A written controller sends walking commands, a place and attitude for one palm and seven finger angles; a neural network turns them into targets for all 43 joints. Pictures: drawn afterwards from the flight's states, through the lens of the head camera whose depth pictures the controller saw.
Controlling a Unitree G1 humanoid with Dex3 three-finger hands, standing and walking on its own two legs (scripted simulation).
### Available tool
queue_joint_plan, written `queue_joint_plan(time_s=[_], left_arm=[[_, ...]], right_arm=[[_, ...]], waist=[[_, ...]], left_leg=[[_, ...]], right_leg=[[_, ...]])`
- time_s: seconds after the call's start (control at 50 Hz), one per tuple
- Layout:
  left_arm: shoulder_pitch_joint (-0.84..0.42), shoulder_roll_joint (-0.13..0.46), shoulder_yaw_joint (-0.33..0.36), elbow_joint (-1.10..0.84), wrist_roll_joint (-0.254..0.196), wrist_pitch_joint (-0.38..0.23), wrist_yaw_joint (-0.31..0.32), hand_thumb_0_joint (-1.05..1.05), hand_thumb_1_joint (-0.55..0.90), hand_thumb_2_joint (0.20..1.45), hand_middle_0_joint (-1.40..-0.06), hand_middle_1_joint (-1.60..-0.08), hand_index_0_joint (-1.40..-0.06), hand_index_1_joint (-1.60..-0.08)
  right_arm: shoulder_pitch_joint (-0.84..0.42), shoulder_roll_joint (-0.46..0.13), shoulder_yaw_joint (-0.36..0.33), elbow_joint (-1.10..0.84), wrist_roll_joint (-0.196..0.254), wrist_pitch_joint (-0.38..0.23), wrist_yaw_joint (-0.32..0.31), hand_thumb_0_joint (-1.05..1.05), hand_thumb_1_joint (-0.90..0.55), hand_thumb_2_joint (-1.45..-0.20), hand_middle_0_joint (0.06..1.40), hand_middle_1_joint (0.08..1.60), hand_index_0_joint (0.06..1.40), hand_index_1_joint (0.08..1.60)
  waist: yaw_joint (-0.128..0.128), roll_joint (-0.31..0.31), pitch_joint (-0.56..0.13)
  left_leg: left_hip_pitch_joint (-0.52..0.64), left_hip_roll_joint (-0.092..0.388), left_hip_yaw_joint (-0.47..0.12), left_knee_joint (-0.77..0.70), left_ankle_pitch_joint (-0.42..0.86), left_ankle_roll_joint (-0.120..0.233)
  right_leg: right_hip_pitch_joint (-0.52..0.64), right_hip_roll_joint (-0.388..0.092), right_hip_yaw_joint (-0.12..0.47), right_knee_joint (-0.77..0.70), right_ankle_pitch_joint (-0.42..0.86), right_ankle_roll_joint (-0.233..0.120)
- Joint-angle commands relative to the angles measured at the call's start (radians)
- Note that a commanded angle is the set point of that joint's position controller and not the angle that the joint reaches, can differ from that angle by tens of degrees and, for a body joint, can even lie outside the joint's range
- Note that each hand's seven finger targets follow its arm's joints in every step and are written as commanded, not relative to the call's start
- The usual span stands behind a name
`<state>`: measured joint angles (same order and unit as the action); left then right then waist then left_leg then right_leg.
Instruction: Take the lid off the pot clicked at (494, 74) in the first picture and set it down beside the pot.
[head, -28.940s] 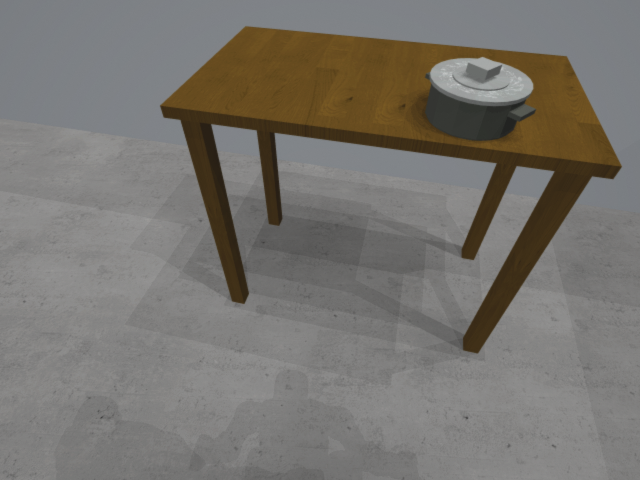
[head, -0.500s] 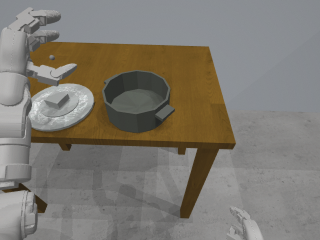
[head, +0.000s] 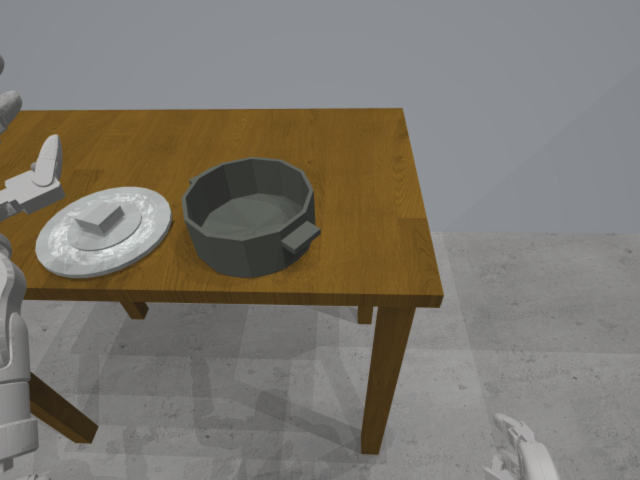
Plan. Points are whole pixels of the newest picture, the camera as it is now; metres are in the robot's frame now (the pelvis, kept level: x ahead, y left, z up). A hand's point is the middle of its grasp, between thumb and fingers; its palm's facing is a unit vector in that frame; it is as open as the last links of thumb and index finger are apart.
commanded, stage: draw the hand back to the body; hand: left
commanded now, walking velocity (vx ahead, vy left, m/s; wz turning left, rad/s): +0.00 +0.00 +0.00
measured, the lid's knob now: (100, 216) +0.46 +0.39 +0.08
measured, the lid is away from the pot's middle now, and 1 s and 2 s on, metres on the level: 0.24 0.24 0.24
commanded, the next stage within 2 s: step back with the hand held close in 1.06 s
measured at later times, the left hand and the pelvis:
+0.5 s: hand (4, 229) +0.23 +0.27 +0.27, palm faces +0.51 -0.83 -0.22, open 7.5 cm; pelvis -0.01 +0.01 +0.00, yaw +0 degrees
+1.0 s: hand out of the picture +0.16 +0.27 +0.26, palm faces +0.47 -0.83 -0.31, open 7.4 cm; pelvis -0.02 +0.04 +0.00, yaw +0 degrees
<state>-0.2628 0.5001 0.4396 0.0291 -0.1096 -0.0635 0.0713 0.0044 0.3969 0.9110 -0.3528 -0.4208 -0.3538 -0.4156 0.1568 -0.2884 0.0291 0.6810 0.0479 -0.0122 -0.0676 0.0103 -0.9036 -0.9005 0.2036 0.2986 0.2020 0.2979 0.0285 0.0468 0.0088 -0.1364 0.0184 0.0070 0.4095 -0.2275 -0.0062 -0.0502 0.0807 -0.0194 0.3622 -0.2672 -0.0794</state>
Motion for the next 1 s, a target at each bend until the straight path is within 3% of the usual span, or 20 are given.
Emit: queue_joint_plan(time_s=[0.0, 0.04, 0.12, 0.16, 0.18, 0.24, 0.32, 0.38, 0.42, 0.44, 0.48, 0.56, 0.62, 0.64, 0.7, 0.78, 0.86, 0.88, 0.94, 0.98], left_arm=[[-0.284, 0.277, 0.084, -0.260, -0.011, -0.059, 0.010, 0.000, 0.663, 0.908, -0.269, -0.357, -0.269, -0.357], [-0.253, 0.278, 0.100, -0.338, -0.015, -0.075, 0.011, 0.000, 0.716, 0.907, -0.254, -0.345, -0.254, -0.345], [-0.176, 0.264, 0.125, -0.324, -0.020, -0.063, 0.012, 0.000, 0.821, 0.903, -0.223, -0.319, -0.223, -0.319], [-0.132, 0.240, 0.114, -0.295, -0.026, -0.057, 0.008, 0.000, 0.874, 0.901, -0.208, -0.306, -0.208, -0.306], [-0.120, 0.231, 0.109, -0.314, -0.028, -0.056, 0.007, 0.000, 0.900, 0.900, -0.200, -0.300, -0.200, -0.300], [-0.108, 0.173, 0.064, -0.427, -0.031, -0.071, 0.000, 0.000, 0.900, 0.900, -0.200, -0.300, -0.200, -0.300], [-0.081, 0.188, 0.092, -0.508, -0.029, -0.083, 0.014, 0.000, 0.900, 0.900, -0.200, -0.300, -0.200, -0.300], [0.021, 0.194, 0.134, -0.483, -0.035, -0.083, 0.019, 0.000, 0.900, 0.900, -0.200, -0.300, -0.200, -0.300], [0.068, 0.152, 0.106, -0.494, -0.036, -0.082, 0.011, 0.000, 0.900, 0.900, -0.200, -0.300, -0.200, -0.300], [0.072, 0.119, 0.065, -0.533, -0.034, -0.088, 0.004, 0.000, 0.900, 0.900, -0.200, -0.300, -0.200, -0.300], [0.110, 0.103, 0.052, -0.551, -0.036, -0.086, 0.004, 0.000, 0.900, 0.900, -0.200, -0.300, -0.200, -0.300], [0.177, 0.160, 0.125, -0.637, -0.038, -0.104, 0.013, 0.000, 0.900, 0.900, -0.200, -0.300, -0.200, -0.300], [0.250, 0.139, 0.123, -0.687, -0.035, -0.110, 0.011, 0.000, 0.900, 0.900, -0.200, -0.300, -0.200, -0.300], [0.259, 0.113, 0.096, -0.695, -0.033, -0.108, 0.007, 0.000, 0.900, 0.900, -0.200, -0.300, -0.200, -0.300], [0.284, 0.070, 0.051, -0.715, -0.027, -0.103, 0.006, 0.000, 0.900, 0.900, -0.200, -0.300, -0.200, -0.300], [0.374, 0.072, 0.068, -0.745, -0.031, -0.099, 0.004, 0.000, 0.900, 0.900, -0.200, -0.300, -0.200, -0.300], [0.458, 0.083, 0.089, -0.838, -0.024, -0.111, 0.009, 0.000, 0.900, 0.900, -0.200, -0.300, -0.200, -0.300], [0.477, 0.066, 0.074, -0.842, -0.022, -0.108, 0.009, 0.000, 0.900, 0.900, -0.200, -0.300, -0.200, -0.300], [0.414, 0.082, 0.084, -0.829, -0.019, -0.104, 0.018, 0.000, 0.900, 0.900, -0.200, -0.300, -0.200, -0.300], [0.390, 0.058, 0.064, -0.793, -0.017, -0.098, 0.021, 0.000, 0.900, 0.900, -0.200, -0.300, -0.200, -0.300]], right_arm=[[-0.146, -0.091, -0.025, -0.163, -0.001, -0.065, -0.006, 0.000, -0.900, -0.900, 0.200, 0.300, 0.200, 0.300], [-0.157, -0.085, -0.025, -0.168, -0.003, -0.073, -0.005, 0.000, -0.900, -0.900, 0.200, 0.300, 0.200, 0.300], [-0.154, -0.079, -0.027, -0.158, -0.010, -0.072, -0.006, 0.000, -0.900, -0.900, 0.200, 0.300, 0.200, 0.300], [-0.153, -0.077, -0.027, -0.154, -0.011, -0.070, -0.005, 0.000, -0.900, -0.900, 0.200, 0.300, 0.200, 0.300], [-0.158, -0.075, -0.026, -0.158, -0.011, -0.071, -0.005, 0.000, -0.900, -0.900, 0.200, 0.300, 0.200, 0.300], [-0.178, -0.064, -0.023, -0.168, -0.011, -0.083, -0.004, 0.000, -0.900, -0.900, 0.200, 0.300, 0.200, 0.300], [-0.184, -0.062, -0.025, -0.165, -0.019, -0.098, -0.009, 0.000, -0.900, -0.900, 0.200, 0.300, 0.200, 0.300], [-0.180, -0.058, -0.028, -0.154, -0.025, -0.099, -0.012, 0.000, -0.900, -0.900, 0.200, 0.300, 0.200, 0.300], [-0.181, -0.054, -0.029, -0.155, -0.025, -0.098, -0.010, 0.000, -0.900, -0.900, 0.200, 0.300, 0.200, 0.300], [-0.189, -0.050, -0.026, -0.160, -0.021, -0.101, -0.006, 0.000, -0.900, -0.900, 0.200, 0.300, 0.200, 0.300], [-0.190, -0.050, -0.026, -0.162, -0.025, -0.105, -0.005, 0.000, -0.900, -0.900, 0.200, 0.300, 0.200, 0.300], [-0.192, -0.052, -0.032, -0.162, -0.034, -0.113, -0.007, 0.000, -0.900, -0.900, 0.200, 0.300, 0.200, 0.300], [-0.190, -0.044, -0.032, -0.163, -0.037, -0.117, -0.002, 0.000, -0.900, -0.900, 0.200, 0.300, 0.200, 0.300], [-0.190, -0.042, -0.029, -0.162, -0.035, -0.117, 0.001, 0.000, -0.900, -0.900, 0.200, 0.300, 0.200, 0.300], [-0.187, -0.043, -0.030, -0.165, -0.036, -0.123, 0.003, 0.000, -0.900, -0.900, 0.200, 0.300, 0.200, 0.300], [-0.189, -0.040, -0.030, -0.169, -0.039, -0.119, 0.005, 0.000, -0.900, -0.900, 0.200, 0.300, 0.200, 0.300], [-0.186, -0.035, -0.029, -0.177, -0.046, -0.131, 0.009, 0.000, -0.900, -0.900, 0.200, 0.300, 0.200, 0.300], [-0.186, -0.031, -0.028, -0.177, -0.045, -0.131, 0.010, 0.000, -0.900, -0.900, 0.200, 0.300, 0.200, 0.300], [-0.180, -0.031, -0.025, -0.168, -0.041, -0.129, 0.005, 0.000, -0.900, -0.900, 0.200, 0.300, 0.200, 0.300], [-0.181, -0.031, -0.025, -0.164, -0.041, -0.131, -0.002, 0.000, -0.900, -0.900, 0.200, 0.300, 0.200, 0.300]], waist=[[0.009, 0.004, -0.192], [0.016, 0.033, -0.214], [0.018, -0.030, -0.199], [0.015, -0.043, -0.142], [0.018, -0.045, -0.149], [0.017, 0.027, -0.155], [0.025, 0.019, -0.177], [0.032, -0.027, -0.146], [0.031, -0.023, -0.128], [0.026, 0.020, -0.115], [0.027, 0.028, -0.096], [0.040, -0.004, -0.130], [0.043, 0.011, -0.136], [0.035, 0.041, -0.119], [0.028, 0.041, -0.078], [0.034, -0.006, -0.044], [0.043, 0.051, -0.086], [0.042, 0.030, -0.066], [0.028, 0.026, -0.026], [0.023, 0.006, 0.007]], left_leg=[[0.127, -0.018, 0.032, 0.000, 0.230, 0.070], [0.151, -0.017, 0.031, 0.002, 0.254, 0.071], [0.132, -0.016, 0.033, -0.003, 0.263, 0.068], [0.121, -0.014, 0.034, -0.009, 0.235, 0.070], [0.122, -0.015, 0.033, -0.012, 0.221, 0.071], [0.161, -0.016, 0.033, -0.016, 0.224, 0.072], [0.175, -0.014, 0.024, -0.027, 0.236, 0.070], [0.156, -0.011, 0.022, -0.032, 0.222, 0.071], [0.151, -0.010, 0.025, -0.038, 0.218, 0.069], [0.162, -0.011, 0.024, -0.038, 0.215, 0.068], [0.159, -0.007, 0.020, -0.046, 0.201, 0.066], [0.164, -0.004, 0.011, -0.042, 0.214, 0.068], [0.159, -0.003, 0.011, -0.042, 0.236, 0.063], [0.165, -0.003, 0.010, -0.042, 0.232, 0.062], [0.157, 0.003, 0.001, -0.056, 0.195, 0.056], [0.134, 0.008, -0.008, -0.065, 0.162, 0.055], [0.142, 0.006, -0.017, -0.062, 0.167, 0.051], [0.133, 0.009, -0.020, -0.065, 0.167, 0.048], [0.124, 0.011, -0.026, -0.072, 0.109, 0.047], [0.113, 0.014, -0.034, -0.083, 0.063, 0.048]], right_leg=[[-0.016, -0.090, 0.045, -0.048, 0.444, 0.074], [-0.007, -0.087, 0.044, -0.046, 0.457, 0.071], [0.005, -0.088, 0.045, -0.045, 0.494, 0.075], [-0.024, -0.086, 0.043, -0.063, 0.446, 0.075], [-0.019, -0.088, 0.045, -0.066, 0.425, 0.075], [-0.034, -0.082, 0.041, -0.077, 0.388, 0.067], [-0.027, -0.077, 0.039, -0.078, 0.365, 0.061], [-0.027, -0.076, 0.037, -0.084, 0.347, 0.061], [-0.030, -0.076, 0.033, -0.088, 0.338, 0.061], [-0.042, -0.076, 0.034, -0.093, 0.325, 0.058], [-0.052, -0.075, 0.032, -0.099, 0.295, 0.056], [-0.032, -0.075, 0.034, -0.096, 0.303, 0.055], [-0.017, -0.077, 0.030, -0.088, 0.327, 0.053], [-0.030, -0.075, 0.029, -0.091, 0.314, 0.051], [-0.061, -0.072, 0.023, -0.104, 0.251, 0.049], [-0.068, -0.070, 0.019, -0.112, 0.205, 0.048], [-0.049, -0.070, 0.020, -0.103, 0.206, 0.042], [-0.053, -0.068, 0.015, -0.102, 0.200, 0.041], [-0.083, -0.066, 0.015, -0.119, 0.140, 0.042], [-0.106, -0.067, 0.013, -0.132, 0.085, 0.041]])
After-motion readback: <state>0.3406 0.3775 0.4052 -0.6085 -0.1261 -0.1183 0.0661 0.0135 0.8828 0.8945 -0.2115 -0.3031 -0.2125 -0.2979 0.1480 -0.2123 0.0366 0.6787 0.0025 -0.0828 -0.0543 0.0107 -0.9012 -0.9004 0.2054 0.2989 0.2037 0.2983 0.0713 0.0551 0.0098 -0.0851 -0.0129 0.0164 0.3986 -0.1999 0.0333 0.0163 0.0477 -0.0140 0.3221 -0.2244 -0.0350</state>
